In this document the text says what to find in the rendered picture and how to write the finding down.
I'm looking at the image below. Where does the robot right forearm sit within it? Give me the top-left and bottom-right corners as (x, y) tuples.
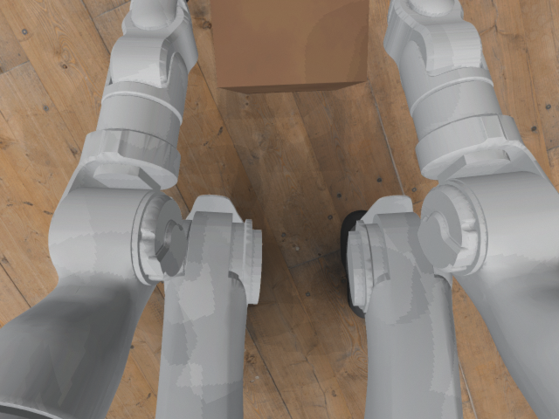
(383, 0), (559, 194)

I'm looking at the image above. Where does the right robot upper arm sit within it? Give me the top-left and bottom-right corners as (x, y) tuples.
(418, 171), (559, 419)

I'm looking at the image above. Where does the robot left forearm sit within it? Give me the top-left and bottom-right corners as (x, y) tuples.
(48, 0), (198, 263)

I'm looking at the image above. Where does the carton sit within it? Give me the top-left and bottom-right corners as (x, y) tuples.
(210, 0), (369, 94)

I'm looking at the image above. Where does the left robot shin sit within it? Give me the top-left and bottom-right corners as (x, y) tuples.
(164, 195), (243, 293)

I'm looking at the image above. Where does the robot left thigh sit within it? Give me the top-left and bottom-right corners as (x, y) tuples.
(155, 211), (262, 419)

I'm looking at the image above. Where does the left robot upper arm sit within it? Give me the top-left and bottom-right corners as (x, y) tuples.
(0, 187), (187, 419)

